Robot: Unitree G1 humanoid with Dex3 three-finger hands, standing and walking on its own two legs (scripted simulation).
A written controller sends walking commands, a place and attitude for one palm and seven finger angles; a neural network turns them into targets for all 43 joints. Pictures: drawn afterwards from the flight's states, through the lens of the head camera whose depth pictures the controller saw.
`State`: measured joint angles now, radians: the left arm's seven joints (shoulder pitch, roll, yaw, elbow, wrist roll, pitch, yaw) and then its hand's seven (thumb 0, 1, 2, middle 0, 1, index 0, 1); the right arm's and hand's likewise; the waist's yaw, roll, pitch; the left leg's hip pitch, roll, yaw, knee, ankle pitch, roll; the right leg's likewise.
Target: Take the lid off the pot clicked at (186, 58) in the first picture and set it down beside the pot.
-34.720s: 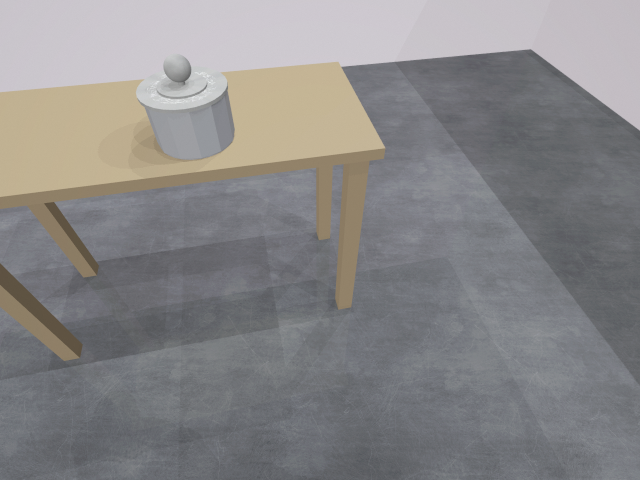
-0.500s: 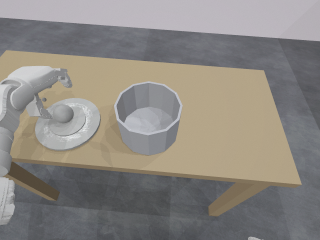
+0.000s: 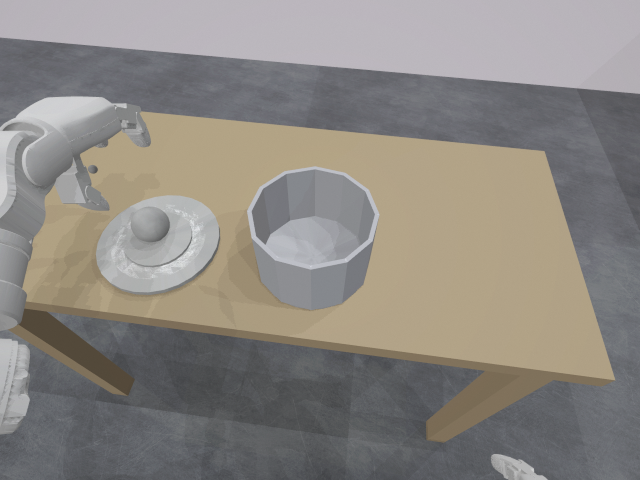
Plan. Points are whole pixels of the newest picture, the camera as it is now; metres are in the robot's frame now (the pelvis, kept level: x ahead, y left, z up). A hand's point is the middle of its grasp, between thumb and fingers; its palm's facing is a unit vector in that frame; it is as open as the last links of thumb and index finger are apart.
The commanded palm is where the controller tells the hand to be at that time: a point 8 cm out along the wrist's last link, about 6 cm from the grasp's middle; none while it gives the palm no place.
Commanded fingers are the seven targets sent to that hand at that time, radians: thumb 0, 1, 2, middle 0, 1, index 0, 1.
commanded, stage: raise the empty hand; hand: left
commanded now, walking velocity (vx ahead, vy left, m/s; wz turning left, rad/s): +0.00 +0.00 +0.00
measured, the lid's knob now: (150, 224) +0.45 +0.28 +0.01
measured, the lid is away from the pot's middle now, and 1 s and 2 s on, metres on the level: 0.24 0.24 0.24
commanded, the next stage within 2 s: draw the hand back to the body in 0.10 s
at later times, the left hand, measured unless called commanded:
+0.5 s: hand (88, 183) +0.41 +0.29 +0.14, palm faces -0.30 -0.03 -0.96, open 11.1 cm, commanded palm +0.38 +0.28 +0.21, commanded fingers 0.00 -0.06 0.75 -0.39 -0.78 -0.39 -0.78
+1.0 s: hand (124, 172) +0.37 +0.21 +0.20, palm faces +0.32 -0.91 -0.27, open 10.8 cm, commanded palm +0.32 +0.27 +0.20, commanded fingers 0.00 0.20 0.79 -0.34 -0.65 -0.34 -0.65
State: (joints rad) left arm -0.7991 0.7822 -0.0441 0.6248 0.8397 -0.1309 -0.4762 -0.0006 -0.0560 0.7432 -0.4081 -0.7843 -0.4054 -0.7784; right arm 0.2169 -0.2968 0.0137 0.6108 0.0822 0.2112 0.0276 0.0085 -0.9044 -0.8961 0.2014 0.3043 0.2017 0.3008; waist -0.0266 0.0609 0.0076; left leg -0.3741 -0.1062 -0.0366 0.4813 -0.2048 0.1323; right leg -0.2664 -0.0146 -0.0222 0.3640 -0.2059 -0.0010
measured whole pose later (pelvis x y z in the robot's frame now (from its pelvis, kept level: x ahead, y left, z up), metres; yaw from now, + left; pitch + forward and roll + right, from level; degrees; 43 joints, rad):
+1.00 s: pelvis +0.01 -0.03 +0.01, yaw -3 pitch +0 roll -2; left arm -0.27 0.45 0.31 0.12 -0.04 -0.16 0.04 0.00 0.01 0.75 -0.39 -0.75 -0.39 -0.74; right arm 0.18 -0.21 0.07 0.62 0.04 -0.01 -0.02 0.01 -0.90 -0.90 0.20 0.30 0.20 0.30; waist 0.00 0.01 0.05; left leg -0.20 -0.07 0.00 0.42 -0.22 0.09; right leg -0.12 0.03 0.04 0.34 -0.21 0.00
